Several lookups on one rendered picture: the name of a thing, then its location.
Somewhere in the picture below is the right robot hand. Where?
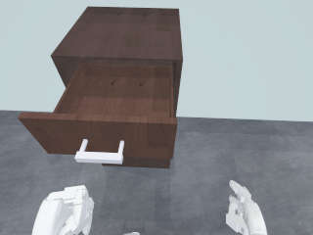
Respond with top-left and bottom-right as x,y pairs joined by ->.
226,180 -> 267,235

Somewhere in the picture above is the left robot hand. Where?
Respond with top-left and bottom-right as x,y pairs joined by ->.
31,185 -> 95,235

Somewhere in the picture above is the drawer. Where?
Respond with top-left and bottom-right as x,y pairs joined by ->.
18,64 -> 178,160

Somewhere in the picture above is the handle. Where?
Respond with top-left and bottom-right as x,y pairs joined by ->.
74,139 -> 124,165

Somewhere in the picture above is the cabinet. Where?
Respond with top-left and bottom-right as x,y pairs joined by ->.
51,6 -> 183,168

